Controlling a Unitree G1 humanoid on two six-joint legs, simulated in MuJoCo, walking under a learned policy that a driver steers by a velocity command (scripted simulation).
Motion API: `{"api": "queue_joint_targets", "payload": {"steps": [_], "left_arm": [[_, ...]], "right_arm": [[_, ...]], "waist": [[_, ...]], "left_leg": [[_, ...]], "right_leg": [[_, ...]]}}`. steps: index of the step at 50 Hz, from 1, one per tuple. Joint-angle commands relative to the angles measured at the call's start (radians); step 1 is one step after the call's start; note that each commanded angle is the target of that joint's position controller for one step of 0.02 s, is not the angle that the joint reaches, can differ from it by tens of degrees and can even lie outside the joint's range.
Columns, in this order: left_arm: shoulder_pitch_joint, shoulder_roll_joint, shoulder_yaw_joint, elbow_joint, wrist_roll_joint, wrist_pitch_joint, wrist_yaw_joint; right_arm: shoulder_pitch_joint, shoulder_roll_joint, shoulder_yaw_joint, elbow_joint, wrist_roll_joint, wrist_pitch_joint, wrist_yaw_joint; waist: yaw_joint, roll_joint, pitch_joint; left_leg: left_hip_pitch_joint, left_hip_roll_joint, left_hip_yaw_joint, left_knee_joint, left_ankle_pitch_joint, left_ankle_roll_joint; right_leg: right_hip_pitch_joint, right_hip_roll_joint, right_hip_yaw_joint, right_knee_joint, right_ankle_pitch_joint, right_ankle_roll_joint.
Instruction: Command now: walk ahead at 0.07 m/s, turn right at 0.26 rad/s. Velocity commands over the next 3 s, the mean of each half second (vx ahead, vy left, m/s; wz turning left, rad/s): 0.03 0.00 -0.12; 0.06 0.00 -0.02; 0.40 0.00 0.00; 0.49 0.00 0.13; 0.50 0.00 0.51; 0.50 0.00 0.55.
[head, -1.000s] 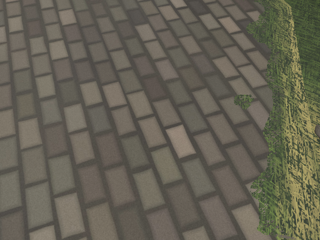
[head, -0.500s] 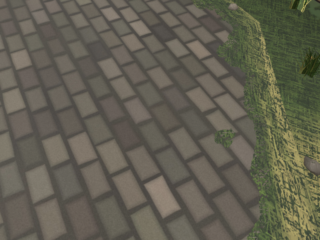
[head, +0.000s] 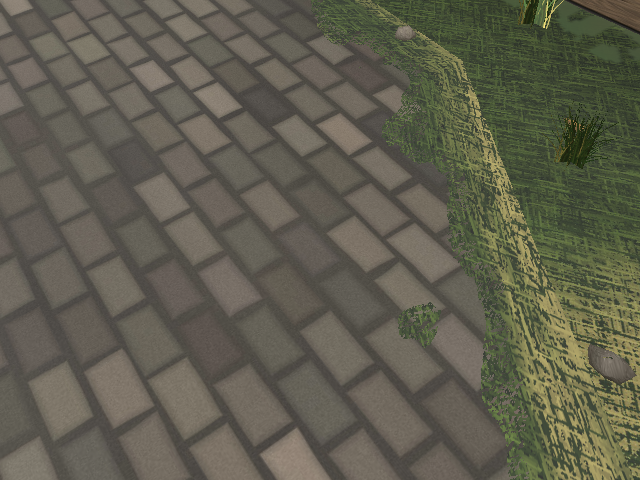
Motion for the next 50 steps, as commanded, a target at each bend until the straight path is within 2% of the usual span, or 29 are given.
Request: {"api": "queue_joint_targets", "payload": {"steps": [1,5,7,8,9,10,11,12,13,14,16,18,21,22,23,24,28,41,42,44,46,48,50], "left_arm": [[0.069,0.129,0.023,-0.035,0.01,-0.001,0.008],[0.036,0.133,0.015,-0.041,0.017,0.008,0.009],[0.0,0.133,0.009,-0.044,0.01,0.015,0.011],[-0.027,0.132,0.005,-0.047,0.0,0.018,0.014],[-0.027,0.112,-0.004,-0.052,-0.006,0.016,0.016],[0.017,0.057,-0.02,-0.063,-0.009,0.01,0.015],[0.074,0.055,-0.017,-0.035,-0.022,0.021,0.02],[0.048,0.093,-0.012,-0.018,-0.009,0.033,0.024],[-0.004,0.097,-0.009,-0.019,-0.01,0.039,0.022],[-0.032,0.088,-0.01,-0.018,-0.013,0.042,0.018],[-0.034,0.071,-0.017,0.001,-0.009,0.048,0.008],[-0.022,0.058,-0.026,0.034,-0.008,0.047,0.011],[-0.051,0.1,-0.027,0.053,0.004,0.04,0.016],[-0.06,0.11,-0.023,0.076,-0.008,0.041,0.014],[-0.056,0.086,-0.029,0.087,-0.01,0.037,0.012],[-0.054,0.08,-0.032,0.1,-0.009,0.033,0.012],[-0.066,0.086,-0.037,0.133,-0.008,0.021,0.019],[-0.035,0.065,-0.058,0.203,-0.007,0.017,0.021],[-0.022,0.06,-0.06,0.209,-0.006,0.017,0.021],[-0.01,0.088,-0.048,0.204,-0.004,0.024,0.02],[0.0,0.09,-0.041,0.191,0.001,0.03,0.014],[0.047,0.086,-0.036,0.193,0.001,0.024,0.013],[0.093,0.134,-0.013,0.206,0.002,0.016,0.013]], "right_arm": [[0.013,-0.072,-0.012,-0.05,0.007,-0.006,-0.006],[0.033,-0.07,-0.005,-0.044,0.021,-0.011,-0.015],[0.071,-0.064,-0.001,-0.03,0.026,-0.014,-0.02],[0.113,-0.056,0.001,-0.015,0.024,-0.018,-0.022],[0.139,-0.073,0.0,-0.006,0.012,-0.029,-0.027],[0.145,-0.136,-0.005,-0.015,-0.007,-0.039,-0.033],[0.081,-0.157,0.0,-0.028,0.005,-0.037,-0.025],[0.084,-0.12,0.009,-0.024,0.008,-0.041,-0.017],[0.072,-0.091,0.021,-0.018,0.004,-0.047,-0.011],[0.052,-0.089,0.027,-0.014,0.0,-0.046,-0.01],[0.053,-0.102,0.03,0.005,0.004,-0.046,-0.015],[0.076,-0.123,0.025,0.027,0.01,-0.042,-0.013],[0.104,-0.13,0.018,0.042,0.015,-0.038,-0.004],[0.123,-0.106,0.02,0.055,0.019,-0.036,-0.001],[0.115,-0.107,0.02,0.07,0.017,-0.033,-0.003],[0.112,-0.104,0.019,0.076,0.015,-0.031,-0.005],[0.121,-0.1,0.017,0.104,0.013,-0.032,-0.001],[0.163,-0.08,0.031,0.196,0.013,-0.022,0.0],[0.174,-0.077,0.032,0.203,0.012,-0.021,0.001],[0.178,-0.101,0.021,0.201,0.008,-0.013,0.003],[0.168,-0.09,0.02,0.185,0.003,-0.008,0.011],[0.141,-0.054,0.027,0.162,-0.002,-0.02,0.017],[0.11,-0.027,0.032,0.134,-0.012,-0.042,0.027]], "waist": [[-0.004,-0.121,-0.084],[-0.006,-0.13,-0.079],[-0.027,-0.13,-0.073],[-0.057,-0.116,-0.07],[-0.058,-0.083,-0.078],[-0.022,0.075,-0.118],[0.013,0.144,-0.098],[-0.019,0.131,-0.109],[-0.025,0.107,-0.087],[-0.018,0.102,-0.075],[-0.007,0.125,-0.071],[-0.006,0.09,-0.081],[-0.037,0.054,-0.057],[-0.053,-0.011,-0.008],[-0.036,-0.014,0.002],[-0.036,-0.027,0.003],[-0.048,-0.051,-0.023],[-0.051,-0.04,0.012],[-0.05,-0.039,-0.009],[-0.047,-0.045,0.014],[-0.039,-0.058,0.094],[-0.016,-0.108,0.113],[-0.001,-0.209,0.085]], "left_leg": [[0.01,-0.007,0.0,-0.047,-0.041,0.012],[0.153,-0.038,0.017,-0.186,-0.124,0.039],[0.263,-0.053,0.03,-0.352,-0.097,0.055],[0.36,-0.05,0.032,-0.51,0.016,0.062],[0.482,0.014,-0.032,-0.618,0.168,0.073],[0.584,0.207,-0.215,-0.638,0.423,0.114],[0.526,0.316,-0.285,-0.584,0.719,0.245],[0.464,0.33,-0.296,-0.587,0.701,0.303],[0.433,0.282,-0.258,-0.607,0.636,0.287],[0.417,0.228,-0.207,-0.612,0.556,0.251],[0.427,0.161,-0.14,-0.597,0.539,0.196],[0.438,0.129,-0.113,-0.572,0.501,0.165],[0.368,0.087,-0.126,-0.603,0.198,0.11],[0.368,0.054,-0.099,-0.629,0.145,0.1],[0.4,0.048,-0.085,-0.613,0.136,0.096],[0.42,0.047,-0.078,-0.597,0.153,0.096],[0.452,0.047,-0.07,-0.576,0.188,0.1],[0.422,0.035,-0.066,-0.589,0.095,0.085],[0.427,0.026,-0.063,-0.595,0.009,0.085],[0.378,-0.014,-0.049,-0.554,-0.262,0.106],[0.275,-0.025,-0.064,-0.522,-0.433,0.131],[0.184,-0.045,-0.044,-0.432,-0.367,0.126],[0.122,-0.078,0.067,-0.278,-0.16,0.104]], "right_leg": [[0.139,-0.315,0.218,-0.023,0.511,-0.108],[0.116,-0.318,0.229,0.022,0.568,-0.12],[0.094,-0.304,0.238,0.051,0.543,-0.096],[0.06,-0.282,0.234,0.071,0.473,-0.062],[-0.008,-0.254,0.233,0.086,0.336,-0.012],[-0.075,-0.176,0.152,0.189,0.063,0.033],[-0.1,-0.063,0.049,0.206,-0.276,0.057],[-0.043,-0.085,0.016,0.268,-0.351,0.066],[-0.026,-0.087,0.018,0.282,-0.333,0.072],[-0.012,-0.092,0.013,0.266,-0.306,0.083],[0.029,-0.106,-0.005,0.175,-0.205,0.101],[0.089,-0.11,-0.023,0.046,-0.063,0.114],[0.151,-0.191,0.044,0.003,0.077,0.119],[0.093,-0.188,0.045,0.016,0.059,0.111],[0.061,-0.188,0.051,-0.007,0.04,0.107],[0.048,-0.191,0.054,-0.023,0.046,0.104],[0.051,-0.2,0.06,-0.039,0.064,0.091],[0.019,-0.207,0.066,-0.058,-0.003,0.075],[0.023,-0.198,0.064,-0.066,-0.088,0.071],[-0.022,-0.168,0.061,-0.042,-0.374,0.04],[-0.087,-0.177,0.107,-0.048,-0.584,0.0],[-0.031,-0.235,0.21,-0.092,-0.617,-0.038],[0.07,-0.36,0.372,-0.198,-0.621,-0.099]]}}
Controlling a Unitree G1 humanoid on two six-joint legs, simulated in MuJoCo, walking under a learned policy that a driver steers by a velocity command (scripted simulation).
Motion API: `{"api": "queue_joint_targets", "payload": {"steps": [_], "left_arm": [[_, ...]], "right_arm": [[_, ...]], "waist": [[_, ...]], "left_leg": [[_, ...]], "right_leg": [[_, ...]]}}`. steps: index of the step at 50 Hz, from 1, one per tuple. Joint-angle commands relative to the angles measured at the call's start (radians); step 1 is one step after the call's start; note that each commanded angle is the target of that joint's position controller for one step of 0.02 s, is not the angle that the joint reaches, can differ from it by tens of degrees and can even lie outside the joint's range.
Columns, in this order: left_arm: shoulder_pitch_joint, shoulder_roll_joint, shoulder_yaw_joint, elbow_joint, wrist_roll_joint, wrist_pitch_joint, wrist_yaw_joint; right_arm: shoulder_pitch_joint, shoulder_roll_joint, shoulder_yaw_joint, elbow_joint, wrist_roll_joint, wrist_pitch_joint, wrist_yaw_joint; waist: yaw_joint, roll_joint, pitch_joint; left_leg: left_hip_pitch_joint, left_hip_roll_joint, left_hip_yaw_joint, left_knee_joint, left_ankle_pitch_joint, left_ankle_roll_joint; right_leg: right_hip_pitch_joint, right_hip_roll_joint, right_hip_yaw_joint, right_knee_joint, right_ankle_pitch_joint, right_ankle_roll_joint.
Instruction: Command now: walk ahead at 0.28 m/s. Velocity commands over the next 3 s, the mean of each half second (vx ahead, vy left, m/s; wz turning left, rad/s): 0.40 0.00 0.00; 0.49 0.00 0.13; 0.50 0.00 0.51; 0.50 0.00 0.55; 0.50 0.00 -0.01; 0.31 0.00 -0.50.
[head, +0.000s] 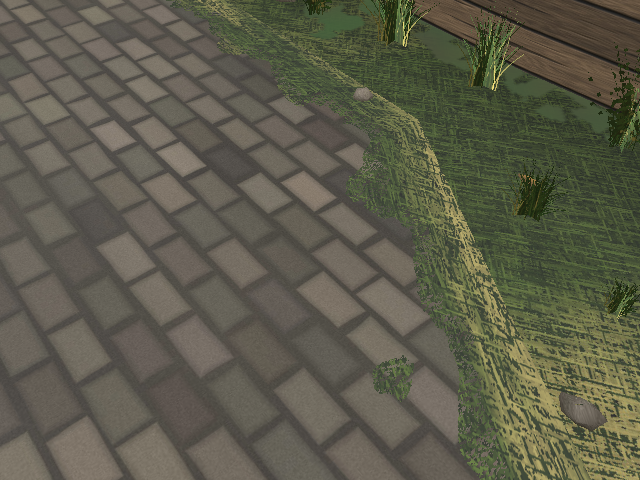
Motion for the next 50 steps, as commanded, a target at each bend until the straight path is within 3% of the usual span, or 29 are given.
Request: {"api": "queue_joint_targets", "payload": {"steps": [1,3,5,6,7,8,9,10,12,16,20,22,24,26,27,28,29,30,31,32,34,36,38,40,44,48,50], "left_arm": [[0.087,0.174,0.046,-0.008,0.001,-0.012,-0.001],[0.025,0.17,0.051,-0.029,-0.002,-0.021,-0.007],[-0.075,0.146,0.052,-0.067,-0.009,-0.027,-0.01],[-0.118,0.094,0.04,-0.099,-0.005,-0.04,-0.013],[-0.14,0.04,0.025,-0.142,-0.006,-0.053,-0.023],[-0.157,0.119,0.041,-0.153,0.025,-0.059,-0.03],[-0.147,0.103,0.04,-0.143,0.026,-0.066,-0.042],[-0.12,0.077,0.034,-0.128,0.017,-0.074,-0.051],[-0.122,0.082,0.038,-0.128,0.021,-0.074,-0.065],[-0.216,0.063,0.033,-0.173,0.02,-0.057,-0.067],[-0.394,0.034,0.011,-0.257,0.008,-0.053,-0.069],[-0.409,0.046,0.01,-0.277,0.002,-0.051,-0.065],[-0.341,0.079,0.022,-0.271,0.001,-0.054,-0.052],[-0.108,0.125,0.048,-0.2,0.0,-0.066,-0.036],[0.036,0.153,0.064,-0.155,0.009,-0.074,-0.026],[0.181,0.241,0.087,-0.132,0.034,-0.078,-0.018],[0.154,0.276,0.093,-0.142,0.039,-0.07,-0.03],[0.051,0.227,0.088,-0.15,-0.004,-0.065,-0.039],[-0.049,0.159,0.069,-0.171,-0.012,-0.071,-0.042],[-0.084,0.113,0.057,-0.169,-0.007,-0.082,-0.046],[-0.068,0.062,0.038,-0.143,-0.002,-0.098,-0.037],[-0.006,0.072,0.036,-0.116,-0.004,-0.115,-0.032],[0.032,0.103,0.04,-0.105,-0.005,-0.12,-0.029],[0.074,0.107,0.039,-0.099,-0.002,-0.12,-0.027],[0.131,0.091,0.027,-0.09,-0.003,-0.124,-0.022],[0.196,0.092,0.02,-0.07,0.001,-0.123,-0.005],[0.205,0.105,0.021,-0.064,0.005,-0.119,0.004]], "right_arm": [[-0.097,-0.061,-0.01,-0.094,-0.011,-0.041,0.011],[-0.044,-0.061,-0.014,-0.093,-0.002,-0.059,0.019],[0.151,-0.043,-0.019,-0.027,0.009,-0.072,0.015],[0.269,-0.101,-0.035,0.004,0.0,-0.081,0.002],[0.385,-0.21,-0.064,0.035,0.006,-0.08,0.002],[0.338,-0.182,-0.06,0.034,0.003,-0.074,0.001],[0.248,-0.136,-0.048,-0.002,0.0,-0.08,0.006],[0.19,-0.116,-0.042,-0.023,0.0,-0.09,0.008],[0.164,-0.089,-0.031,-0.031,0.004,-0.106,0.005],[0.265,-0.062,-0.015,0.011,0.009,-0.115,0.0],[0.27,-0.07,-0.008,0.013,0.006,-0.114,-0.006],[0.268,-0.089,-0.01,0.018,0.006,-0.116,-0.007],[0.238,-0.108,-0.013,0.017,0.009,-0.12,-0.008],[0.206,-0.13,-0.02,0.011,0.01,-0.115,-0.011],[0.192,-0.131,-0.019,0.005,0.014,-0.111,-0.009],[0.221,-0.076,-0.007,-0.023,0.013,-0.109,-0.004],[0.335,0.01,-0.002,-0.023,0.037,-0.101,0.005],[0.236,-0.083,-0.024,-0.037,0.013,-0.095,0.002],[0.143,-0.09,-0.03,-0.069,0.007,-0.1,0.009],[0.105,-0.074,-0.03,-0.075,0.006,-0.102,0.012],[0.122,-0.043,-0.029,-0.07,-0.011,-0.081,0.023],[0.111,-0.025,-0.03,-0.076,-0.013,-0.063,0.033],[0.042,-0.029,-0.033,-0.1,-0.013,-0.049,0.039],[-0.054,-0.038,-0.034,-0.132,-0.007,-0.043,0.043],[-0.201,-0.025,-0.025,-0.183,0.007,-0.05,0.049],[-0.317,-0.012,-0.011,-0.227,0.005,-0.054,0.051],[-0.328,-0.021,-0.013,-0.24,0.002,-0.058,0.05]], "waist": [[0.04,-0.172,0.147],[-0.012,-0.15,0.149],[-0.109,-0.1,0.161],[-0.152,0.066,0.151],[-0.168,0.299,0.119],[-0.115,0.169,0.184],[-0.066,0.067,0.206],[-0.035,0.041,0.194],[-0.013,0.045,0.157],[-0.027,0.073,0.119],[-0.053,0.099,0.155],[-0.046,0.114,0.152],[0.0,0.112,0.111],[0.1,0.099,-0.014],[0.16,0.082,-0.083],[0.18,-0.046,-0.199],[0.09,-0.212,-0.262],[0.072,-0.073,-0.143],[0.043,-0.049,-0.008],[0.018,-0.011,0.055],[-0.036,-0.028,0.063],[-0.049,-0.039,0.062],[-0.048,-0.043,0.084],[-0.025,-0.043,0.109],[0.011,-0.053,0.123],[0.046,-0.059,0.133],[0.039,-0.065,0.121]], "left_leg": [[-0.211,0.016,0.05,0.12,0.034,0.006],[-0.103,0.024,0.054,0.055,0.002,0.021],[0.212,-0.005,0.048,-0.132,0.043,0.038],[0.357,0.14,-0.175,-0.273,-0.077,0.058],[0.425,0.347,-0.568,-0.447,-0.325,0.133],[0.341,0.402,-0.619,-0.442,-0.315,0.166],[0.281,0.369,-0.539,-0.434,-0.239,0.161],[0.256,0.324,-0.444,-0.44,-0.117,0.146],[0.263,0.262,-0.296,-0.447,0.111,0.125],[0.31,0.216,-0.132,-0.39,0.595,0.12],[0.23,0.188,-0.06,-0.4,0.709,0.116],[0.226,0.205,-0.049,-0.395,0.796,0.112],[0.258,0.223,-0.026,-0.305,1.043,0.096],[0.281,0.215,0.0,-0.036,1.196,0.07],[0.178,0.185,0.018,0.164,1.051,0.058],[-0.006,0.12,0.058,0.48,0.617,0.05],[-0.313,-0.061,0.028,0.817,-0.12,0.026],[-0.384,0.009,-0.054,0.847,-0.02,0.048],[-0.396,0.054,-0.042,0.792,0.083,0.052],[-0.359,0.084,-0.037,0.741,0.13,0.051],[-0.264,0.118,-0.033,0.656,0.15,0.032],[-0.263,0.123,-0.01,0.608,0.158,0.014],[-0.337,0.133,0.011,0.559,0.212,-0.001],[-0.415,0.138,0.019,0.494,0.289,-0.009],[-0.431,0.097,0.046,0.29,0.426,-0.008],[-0.413,0.065,0.12,0.122,0.456,0.017],[-0.384,0.035,0.15,0.069,0.399,0.043]], "right_leg": [[-0.018,-0.298,0.403,-0.316,-0.383,-0.175],[-0.1,-0.272,0.339,-0.289,-0.337,-0.159],[-0.32,-0.166,0.201,-0.154,-0.276,-0.105],[-0.46,-0.074,0.075,0.086,-0.185,-0.064],[-0.614,0.032,-0.092,0.362,-0.149,-0.034],[-0.654,-0.032,-0.063,0.523,-0.135,-0.045],[-0.646,-0.073,-0.043,0.588,-0.049,-0.051],[-0.616,-0.097,-0.043,0.604,0.023,-0.045],[-0.586,-0.118,-0.071,0.588,0.11,-0.023],[-0.615,-0.097,-0.147,0.544,0.165,0.011],[-0.513,-0.062,-0.205,0.285,0.247,0.012],[-0.42,-0.043,-0.221,0.192,0.266,-0.015],[-0.295,-0.009,-0.224,0.151,0.257,-0.055],[-0.063,0.032,-0.215,0.091,0.248,-0.094],[0.135,-0.009,-0.173,0.041,0.254,-0.114],[0.342,-0.261,0.113,0.02,0.069,-0.157],[0.471,-0.484,0.624,-0.142,0.007,-0.296],[0.336,-0.428,0.597,-0.212,-0.129,-0.271],[0.181,-0.393,0.436,-0.246,-0.104,-0.241],[0.07,-0.345,0.329,-0.277,0.031,-0.217],[-0.039,-0.273,0.178,-0.301,0.199,-0.171],[-0.048,-0.253,0.11,-0.312,0.32,-0.169],[-0.033,-0.241,0.049,-0.339,0.345,-0.162],[-0.004,-0.23,-0.005,-0.358,0.384,-0.137],[0.05,-0.203,-0.12,-0.348,0.549,-0.079],[0.168,-0.231,-0.186,-0.323,0.701,-0.063],[0.245,-0.252,-0.216,-0.259,0.872,-0.058]]}}
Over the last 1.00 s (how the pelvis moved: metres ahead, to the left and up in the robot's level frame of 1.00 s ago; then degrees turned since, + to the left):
0.03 0.03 0.00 -2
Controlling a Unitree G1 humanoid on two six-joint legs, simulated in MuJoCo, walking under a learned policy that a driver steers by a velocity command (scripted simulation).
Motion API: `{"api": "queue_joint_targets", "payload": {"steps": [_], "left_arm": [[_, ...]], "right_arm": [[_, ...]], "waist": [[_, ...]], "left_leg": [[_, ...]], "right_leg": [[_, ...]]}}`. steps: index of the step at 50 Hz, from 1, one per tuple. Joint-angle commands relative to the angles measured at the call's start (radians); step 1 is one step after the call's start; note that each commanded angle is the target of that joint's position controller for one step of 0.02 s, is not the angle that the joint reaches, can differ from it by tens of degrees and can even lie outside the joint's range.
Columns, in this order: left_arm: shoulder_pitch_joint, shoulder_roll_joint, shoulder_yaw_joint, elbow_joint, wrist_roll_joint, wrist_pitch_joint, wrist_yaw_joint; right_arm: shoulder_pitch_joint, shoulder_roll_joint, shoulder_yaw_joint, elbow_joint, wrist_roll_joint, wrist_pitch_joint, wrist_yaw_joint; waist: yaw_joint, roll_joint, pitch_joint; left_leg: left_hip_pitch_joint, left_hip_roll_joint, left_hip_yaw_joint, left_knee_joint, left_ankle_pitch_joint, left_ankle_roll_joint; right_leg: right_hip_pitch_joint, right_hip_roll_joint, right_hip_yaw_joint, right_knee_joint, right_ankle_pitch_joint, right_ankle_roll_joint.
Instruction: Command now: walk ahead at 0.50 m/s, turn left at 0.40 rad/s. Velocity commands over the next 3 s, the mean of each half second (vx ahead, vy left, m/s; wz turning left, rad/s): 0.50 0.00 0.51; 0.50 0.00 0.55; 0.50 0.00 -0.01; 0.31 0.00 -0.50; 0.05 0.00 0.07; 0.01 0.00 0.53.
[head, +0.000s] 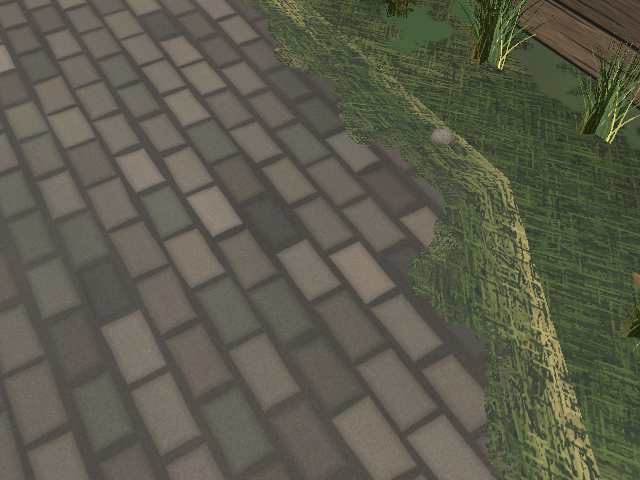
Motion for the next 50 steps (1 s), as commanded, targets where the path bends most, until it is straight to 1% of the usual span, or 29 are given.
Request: {"api": "queue_joint_targets", "payload": {"steps": [1,3,4,5,6,7,8,9,10,11,13,16,21,26,28,29,30,31,32,33,34,35,36,37,38,39,42,46,50], "left_arm": [[0.066,0.143,0.022,-0.013,0.003,-0.002,0.019],[0.041,0.173,0.03,-0.02,0.007,0.009,0.032],[0.026,0.189,0.036,-0.029,0.01,0.017,0.031],[-0.002,0.199,0.04,-0.046,0.005,0.022,0.026],[-0.022,0.174,0.034,-0.089,0.001,0.017,0.017],[0.005,0.11,0.031,-0.151,-0.02,0.008,-0.005],[-0.097,0.167,0.039,-0.174,0.001,-0.002,-0.01],[-0.156,0.162,0.038,-0.203,-0.009,-0.016,-0.016],[-0.153,0.158,0.039,-0.198,-0.009,-0.019,-0.015],[-0.16,0.15,0.04,-0.205,0.006,-0.003,-0.014],[-0.135,0.126,0.036,-0.211,0.031,0.038,-0.02],[-0.22,0.123,0.035,-0.26,0.033,0.065,-0.029],[-0.428,0.136,0.03,-0.348,0.024,0.071,-0.037],[-0.575,0.143,0.015,-0.42,0.014,0.058,-0.043],[-0.57,0.16,0.015,-0.436,0.009,0.048,-0.043],[-0.521,0.174,0.018,-0.429,0.007,0.043,-0.04],[-0.431,0.197,0.027,-0.405,0.004,0.038,-0.032],[-0.299,0.227,0.04,-0.366,0.003,0.029,-0.021],[-0.15,0.264,0.053,-0.34,0.015,0.016,-0.006],[-0.032,0.349,0.072,-0.345,0.044,0.017,0.011],[-0.088,0.368,0.082,-0.348,0.034,0.035,0.004],[-0.174,0.267,0.067,-0.369,0.023,0.046,-0.002],[-0.226,0.189,0.047,-0.374,0.015,0.047,-0.005],[-0.243,0.164,0.039,-0.366,0.02,0.044,-0.007],[-0.225,0.164,0.038,-0.348,0.017,0.037,-0.005],[-0.21,0.169,0.039,-0.334,0.014,0.028,-0.007],[-0.167,0.181,0.047,-0.31,-0.002,-0.001,-0.018],[-0.108,0.18,0.049,-0.278,0.002,-0.002,-0.023],[-0.073,0.193,0.05,-0.25,-0.001,-0.001,-0.029]], "right_arm": [[-0.079,-0.051,-0.007,-0.082,-0.004,-0.018,-0.002],[0.039,-0.079,-0.023,-0.052,-0.008,-0.02,-0.011],[0.148,-0.102,-0.037,-0.02,-0.009,-0.024,-0.014],[0.28,-0.134,-0.055,0.018,-0.02,-0.029,-0.018],[0.4,-0.223,-0.086,0.033,-0.032,-0.027,-0.029],[0.344,-0.288,-0.105,0.01,-0.018,-0.01,-0.028],[0.315,-0.261,-0.101,0.015,0.012,-0.003,-0.025],[0.257,-0.218,-0.09,0.006,0.014,-0.004,-0.028],[0.222,-0.164,-0.077,0.005,0.009,-0.007,-0.029],[0.199,-0.141,-0.069,0.001,0.012,-0.014,-0.035],[0.206,-0.14,-0.062,0.0,0.02,-0.033,-0.039],[0.26,-0.192,-0.073,0.004,0.024,-0.045,-0.04],[0.378,-0.192,-0.074,0.003,0.021,-0.032,-0.04],[0.443,-0.206,-0.075,-0.008,0.007,-0.024,-0.052],[0.426,-0.221,-0.079,-0.022,0.003,-0.025,-0.06],[0.393,-0.232,-0.082,-0.034,0.002,-0.027,-0.063],[0.349,-0.246,-0.085,-0.049,0.001,-0.03,-0.061],[0.328,-0.255,-0.087,-0.057,0.005,-0.037,-0.052],[0.313,-0.237,-0.083,-0.071,0.016,-0.046,-0.041],[0.363,-0.135,-0.058,-0.109,0.042,-0.051,-0.038],[0.446,-0.152,-0.059,-0.131,0.04,-0.042,-0.042],[0.417,-0.201,-0.064,-0.095,0.008,-0.022,-0.049],[0.345,-0.194,-0.063,-0.098,-0.003,-0.017,-0.038],[0.319,-0.171,-0.06,-0.106,-0.002,-0.012,-0.029],[0.3,-0.163,-0.06,-0.116,-0.015,-0.001,-0.018],[0.307,-0.154,-0.057,-0.116,-0.019,0.012,-0.01],[0.243,-0.141,-0.052,-0.154,-0.016,0.029,0.009],[0.107,-0.12,-0.04,-0.208,-0.016,0.026,0.023],[-0.02,-0.086,-0.015,-0.243,-0.016,0.012,0.032]], "waist": [[-0.016,-0.099,0.035],[-0.074,-0.131,-0.036],[-0.116,-0.141,-0.094],[-0.185,-0.127,-0.155],[-0.23,-0.021,-0.246],[-0.139,0.21,-0.307],[-0.144,0.013,-0.232],[-0.119,-0.018,-0.125],[-0.07,-0.096,-0.044],[-0.038,-0.106,-0.019],[-0.007,-0.067,-0.033],[-0.018,-0.025,-0.022],[-0.099,0.026,-0.017],[-0.148,0.045,-0.008],[-0.13,0.056,-0.01],[-0.098,0.063,-0.018],[-0.052,0.066,-0.05],[0.005,0.041,-0.119],[0.076,-0.004,-0.218],[0.083,-0.169,-0.373],[0.0,-0.352,-0.439],[-0.027,-0.158,-0.263],[-0.023,-0.052,-0.135],[-0.04,-0.05,-0.074],[-0.048,-0.095,-0.045],[-0.058,-0.117,-0.038],[-0.061,-0.124,-0.041],[-0.04,-0.107,-0.015],[-0.012,-0.116,0.008]], "left_leg": [[0.055,-0.067,0.074,-0.065,-0.071,0.042],[0.174,-0.127,0.102,-0.071,-0.18,0.087],[0.282,-0.148,0.096,-0.104,-0.205,0.114],[0.47,-0.137,0.047,-0.189,-0.176,0.152],[0.696,0.07,-0.219,-0.204,-0.225,0.225],[0.938,0.315,-0.797,-0.326,-0.156,0.406],[0.89,0.279,-0.731,-0.372,-0.188,0.376],[0.765,0.259,-0.612,-0.403,-0.157,0.333],[0.632,0.216,-0.525,-0.433,-0.047,0.284],[0.544,0.163,-0.451,-0.44,0.04,0.251],[0.474,0.107,-0.373,-0.45,0.146,0.227],[0.444,0.06,-0.327,-0.466,0.206,0.207],[0.552,0.032,-0.348,-0.44,0.249,0.134],[0.681,0.056,-0.41,-0.381,0.299,0.143],[0.694,0.074,-0.438,-0.346,0.332,0.128],[0.667,0.074,-0.44,-0.319,0.369,0.108],[0.621,0.059,-0.429,-0.252,0.471,0.082],[0.591,0.022,-0.411,-0.113,0.534,0.059],[0.475,-0.036,-0.377,0.098,0.394,0.039],[0.269,-0.127,-0.271,0.399,-0.105,0.014],[0.076,-0.198,-0.205,0.574,-0.567,0.007],[0.007,-0.105,-0.205,0.64,-0.481,0.008],[0.014,-0.071,-0.187,0.605,-0.398,0.0],[0.036,-0.042,-0.176,0.557,-0.361,-0.005],[0.051,-0.019,-0.17,0.524,-0.349,-0.012],[0.071,-0.011,-0.157,0.519,-0.34,-0.016],[0.012,0.006,-0.144,0.497,-0.275,-0.023],[-0.075,0.011,-0.132,0.368,-0.148,-0.04],[0.03,-0.011,-0.056,0.082,-0.034,-0.034]], "right_leg": [[0.012,-0.306,0.016,0.098,0.95,-0.022],[0.051,-0.325,-0.007,0.291,1.2,-0.016],[0.036,-0.331,-0.011,0.447,1.195,-0.018],[-0.07,-0.319,-0.029,0.661,1.04,-0.012],[-0.296,-0.266,-0.047,0.993,0.622,0.004],[-0.734,-0.016,0.048,1.342,-0.237,0.053],[-0.857,-0.094,0.218,1.341,-0.154,0.031],[-0.871,-0.136,0.219,1.268,-0.063,0.03],[-0.818,-0.168,0.211,1.172,-0.022,0.037],[-0.762,-0.188,0.213,1.107,-0.019,0.054],[-0.689,-0.198,0.202,1.024,-0.017,0.087],[-0.725,-0.198,0.165,0.906,0.062,0.124],[-0.821,-0.173,0.154,0.693,0.238,0.138],[-0.84,-0.124,0.159,0.524,0.253,0.116],[-0.768,-0.11,0.175,0.445,0.235,0.095],[-0.674,-0.097,0.179,0.4,0.21,0.08],[-0.526,-0.07,0.173,0.368,0.169,0.062],[-0.351,-0.052,0.162,0.328,0.173,0.042],[-0.112,-0.146,0.239,0.3,0.16,0.008],[0.144,-0.433,0.549,0.282,0.031,-0.049],[0.189,-0.563,0.953,0.158,-0.006,-0.146],[0.033,-0.525,0.857,0.145,-0.14,-0.137],[-0.11,-0.466,0.688,0.119,-0.12,-0.117],[-0.201,-0.416,0.564,0.083,-0.031,-0.09],[-0.253,-0.385,0.475,0.063,0.055,-0.077],[-0.283,-0.364,0.407,0.048,0.121,-0.068],[-0.266,-0.366,0.296,0.014,0.279,-0.08],[-0.233,-0.34,0.171,-0.009,0.368,-0.082],[-0.243,-0.309,0.069,-0.015,0.416,-0.061]]}}
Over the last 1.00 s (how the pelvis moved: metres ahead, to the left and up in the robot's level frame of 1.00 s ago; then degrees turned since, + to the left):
0.48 0.00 -0.01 6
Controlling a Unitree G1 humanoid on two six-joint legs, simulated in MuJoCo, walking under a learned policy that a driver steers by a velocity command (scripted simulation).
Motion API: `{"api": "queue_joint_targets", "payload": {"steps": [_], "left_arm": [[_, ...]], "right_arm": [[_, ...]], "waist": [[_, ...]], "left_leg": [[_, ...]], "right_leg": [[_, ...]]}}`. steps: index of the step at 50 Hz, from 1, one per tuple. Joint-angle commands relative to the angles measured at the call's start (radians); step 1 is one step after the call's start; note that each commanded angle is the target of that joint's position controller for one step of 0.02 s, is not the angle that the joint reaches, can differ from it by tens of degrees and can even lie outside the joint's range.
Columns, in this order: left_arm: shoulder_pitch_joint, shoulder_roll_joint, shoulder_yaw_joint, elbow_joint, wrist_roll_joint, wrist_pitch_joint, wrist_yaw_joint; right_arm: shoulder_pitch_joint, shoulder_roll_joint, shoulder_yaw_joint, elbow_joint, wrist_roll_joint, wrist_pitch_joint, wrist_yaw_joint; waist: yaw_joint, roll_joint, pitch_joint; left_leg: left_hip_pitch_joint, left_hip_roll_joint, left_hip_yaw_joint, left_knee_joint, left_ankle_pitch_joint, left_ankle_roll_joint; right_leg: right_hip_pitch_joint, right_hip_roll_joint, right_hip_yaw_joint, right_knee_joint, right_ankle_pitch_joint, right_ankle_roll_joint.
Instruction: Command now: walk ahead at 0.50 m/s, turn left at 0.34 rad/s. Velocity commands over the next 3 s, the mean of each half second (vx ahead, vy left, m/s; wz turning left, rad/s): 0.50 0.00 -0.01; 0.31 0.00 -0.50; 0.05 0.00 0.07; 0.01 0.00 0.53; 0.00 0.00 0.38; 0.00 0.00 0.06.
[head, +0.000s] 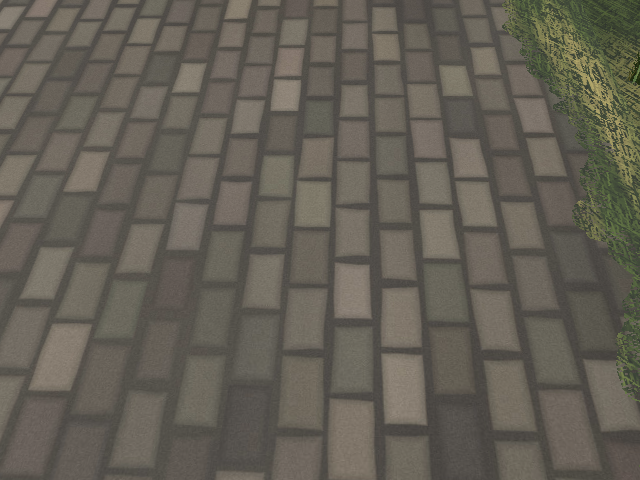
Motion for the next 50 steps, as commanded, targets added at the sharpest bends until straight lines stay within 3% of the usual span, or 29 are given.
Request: {"api": "queue_joint_targets", "payload": {"steps": [1,5,6,7,8,9,10,11,12,13,15,17,22,26,29,32,33,34,35,36,37,38,39,40,41,42,44,46,50], "left_arm": [[-0.009,0.126,0.021,-0.043,-0.003,-0.014,0.0],[0.059,0.16,0.026,0.007,-0.003,0.01,0.007],[0.063,0.17,0.026,0.016,-0.003,0.017,0.009],[0.062,0.171,0.024,0.024,-0.007,0.025,0.011],[0.062,0.154,0.015,0.019,-0.013,0.028,0.012],[0.06,0.086,-0.006,-0.036,-0.029,0.023,0.005],[0.11,0.056,-0.006,-0.061,-0.026,0.025,-0.002],[0.003,0.135,0.019,-0.059,-0.011,0.035,0.006],[-0.035,0.104,0.011,-0.071,-0.021,0.028,0.001],[-0.028,0.089,0.009,-0.056,-0.023,0.028,-0.003],[0.031,0.07,0.011,-0.018,0.002,0.056,-0.012],[0.026,0.058,0.017,-0.014,0.006,0.073,-0.025],[-0.136,0.046,0.02,-0.059,0.006,0.081,-0.034],[-0.267,0.025,0.004,-0.105,0.01,0.074,-0.045],[-0.354,0.02,-0.005,-0.148,0.014,0.071,-0.054],[-0.316,0.034,0.001,-0.153,0.019,0.07,-0.049],[-0.246,0.044,0.006,-0.136,0.024,0.067,-0.043],[-0.138,0.063,0.017,-0.107,0.029,0.058,-0.036],[-0.005,0.093,0.033,-0.069,0.042,0.044,-0.027],[0.064,0.197,0.063,-0.057,0.043,0.038,-0.013],[0.021,0.305,0.092,-0.085,0.016,0.049,-0.01],[0.019,0.277,0.094,-0.096,-0.026,0.063,-0.003],[-0.055,0.225,0.078,-0.1,-0.029,0.069,0.005],[-0.105,0.16,0.059,-0.101,-0.027,0.076,0.008],[-0.137,0.13,0.05,-0.106,-0.034,0.078,0.012],[-0.154,0.114,0.043,-0.111,-0.031,0.079,0.012],[-0.15,0.148,0.05,-0.111,-0.016,0.067,0.006],[-0.139,0.174,0.058,-0.116,-0.011,0.065,0.004],[-0.111,0.179,0.061,-0.128,-0.013,0.085,0.011]], "right_arm": [[-0.095,-0.001,0.018,-0.084,-0.002,-0.018,0.009],[-0.132,-0.024,0.018,-0.101,-0.012,-0.027,-0.002],[-0.09,-0.031,0.014,-0.088,-0.016,-0.032,-0.008],[0.019,-0.04,0.007,-0.051,-0.022,-0.043,-0.015],[0.176,-0.072,-0.008,0.006,-0.034,-0.054,-0.026],[0.331,-0.166,-0.033,0.03,-0.054,-0.058,-0.044],[0.35,-0.244,-0.052,0.037,-0.02,-0.049,-0.053],[0.312,-0.207,-0.05,0.04,0.012,-0.045,-0.06],[0.244,-0.148,-0.032,0.044,0.014,-0.052,-0.062],[0.191,-0.093,-0.016,0.044,0.011,-0.059,-0.059],[0.141,-0.04,0.0,0.05,0.017,-0.074,-0.061],[0.164,-0.048,-0.002,0.068,0.019,-0.093,-0.063],[0.227,-0.053,-0.005,0.108,0.018,-0.107,-0.067],[0.255,-0.058,-0.002,0.13,0.02,-0.108,-0.075],[0.311,-0.073,-0.004,0.161,0.018,-0.101,-0.086],[0.3,-0.105,-0.009,0.17,0.013,-0.088,-0.097],[0.287,-0.12,-0.013,0.169,0.012,-0.081,-0.103],[0.274,-0.133,-0.017,0.164,0.013,-0.073,-0.106],[0.252,-0.138,-0.018,0.153,0.026,-0.069,-0.104],[0.268,-0.089,-0.007,0.116,0.031,-0.075,-0.099],[0.342,-0.034,0.003,0.064,0.056,-0.073,-0.089],[0.255,-0.08,-0.001,0.064,0.025,-0.071,-0.089],[0.199,-0.064,0.004,0.04,0.034,-0.074,-0.088],[0.188,-0.063,0.003,0.044,0.027,-0.074,-0.089],[0.18,-0.067,0.0,0.038,0.01,-0.056,-0.088],[0.208,-0.062,0.001,0.042,-0.002,-0.032,-0.087],[0.231,-0.04,0.004,0.037,-0.002,-0.002,-0.085],[0.216,-0.037,0.004,0.023,0.003,0.006,-0.086],[0.115,-0.058,-0.001,-0.018,0.006,0.02,-0.091]], "waist": [[-0.011,-0.135,0.039],[-0.01,-0.143,0.037],[-0.032,-0.153,0.007],[-0.086,-0.142,-0.055],[-0.148,-0.111,-0.154],[-0.199,0.032,-0.301],[-0.157,0.177,-0.374],[-0.167,0.029,-0.266],[-0.128,0.021,-0.138],[-0.089,-0.003,-0.077],[-0.035,0.036,-0.031],[-0.022,0.032,-0.022],[-0.045,0.014,0.049],[-0.072,0.015,0.073],[-0.099,0.009,0.088],[-0.065,0.031,0.048],[-0.037,0.045,0.008],[0.005,0.047,-0.055],[0.074,0.014,-0.132],[0.08,-0.113,-0.231],[0.007,-0.297,-0.389],[0.045,-0.067,-0.386],[0.018,-0.063,-0.239],[-0.023,-0.012,-0.116],[-0.05,-0.019,-0.066],[-0.073,-0.035,-0.059],[-0.093,-0.049,-0.089],[-0.09,-0.069,-0.116],[-0.053,-0.115,-0.118]], "left_leg": [[0.09,-0.016,0.074,-0.174,0.055,0.007],[0.151,-0.048,0.119,-0.298,-0.088,0.055],[0.219,-0.077,0.134,-0.327,-0.129,0.073],[0.359,-0.107,0.144,-0.395,-0.109,0.096],[0.596,-0.091,0.112,-0.421,-0.073,0.121],[0.908,0.174,-0.202,-0.432,-0.163,0.195],[1.032,0.395,-0.619,-0.545,-0.048,0.3],[0.948,0.341,-0.503,-0.543,0.008,0.271],[0.804,0.295,-0.345,-0.57,0.082,0.233],[0.692,0.244,-0.244,-0.614,0.113,0.183],[0.555,0.184,-0.117,-0.681,0.118,0.127],[0.534,0.174,-0.064,-0.723,0.151,0.126],[0.572,0.165,0.059,-0.772,0.182,0.117],[0.617,0.157,0.153,-0.759,0.274,0.099],[0.711,0.183,0.194,-0.72,0.392,0.086],[0.788,0.193,0.246,-0.554,0.807,0.062],[0.798,0.19,0.258,-0.434,0.964,0.054],[0.774,0.184,0.259,-0.261,0.982,0.048],[0.674,0.154,0.27,-0.023,0.804,0.025],[0.424,0.072,0.275,0.304,0.181,-0.011],[0.078,-0.133,0.145,0.666,-0.535,-0.057],[0.035,-0.053,-0.01,0.659,-0.419,-0.053],[0.01,-0.018,-0.006,0.6,-0.345,-0.053],[0.031,0.011,0.001,0.502,-0.316,-0.058],[0.067,0.026,-0.004,0.43,-0.306,-0.067],[0.129,0.028,0.0,0.382,-0.295,-0.078],[0.169,0.01,0.015,0.317,-0.273,-0.093],[0.158,0.004,0.019,0.255,-0.233,-0.101],[0.105,0.005,0.003,0.146,-0.174,-0.112]], "right_leg": [[-0.069,-0.237,0.081,-0.111,0.369,-0.113],[0.072,-0.284,0.079,-0.016,0.591,-0.109],[0.096,-0.284,0.067,0.064,0.742,-0.104],[0.091,-0.266,0.041,0.207,0.831,-0.09],[-0.012,-0.234,0.013,0.395,0.74,-0.069],[-0.291,-0.17,-0.008,0.717,0.354,-0.036],[-0.564,-0.005,0.057,0.992,-0.33,-0.008],[-0.648,-0.051,0.192,1.047,-0.262,-0.022],[-0.647,-0.078,0.215,1.005,-0.183,-0.032],[-0.599,-0.103,0.219,0.931,-0.133,-0.033],[-0.501,-0.114,0.22,0.87,-0.081,-0.017],[-0.504,-0.101,0.217,0.873,-0.027,-0.009],[-0.662,-0.108,0.221,0.763,0.147,0.007],[-0.644,-0.093,0.15,0.556,0.255,-0.001],[-0.633,-0.074,0.088,0.438,0.229,-0.036],[-0.529,0.002,0.023,0.382,0.106,-0.091],[-0.458,0.045,0.003,0.376,0.063,-0.111],[-0.343,0.076,0.012,0.338,0.06,-0.133],[-0.147,0.079,0.052,0.227,0.179,-0.163],[0.108,-0.141,0.296,0.261,0.486,-0.225],[0.389,-0.423,0.788,0.242,0.961,-0.443],[0.324,-0.383,0.675,0.213,0.98,-0.421],[0.183,-0.35,0.574,0.178,0.91,-0.385],[0.032,-0.288,0.503,0.129,0.837,-0.324],[-0.066,-0.239,0.452,0.098,0.793,-0.29],[-0.14,-0.206,0.416,0.079,0.782,-0.269],[-0.185,-0.17,0.379,0.083,0.848,-0.258],[-0.182,-0.15,0.372,0.092,0.852,-0.243],[-0.154,-0.131,0.43,0.09,0.634,-0.205]]}}
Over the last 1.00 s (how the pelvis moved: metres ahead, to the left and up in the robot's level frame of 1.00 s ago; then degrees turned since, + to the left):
0.55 0.09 0.01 33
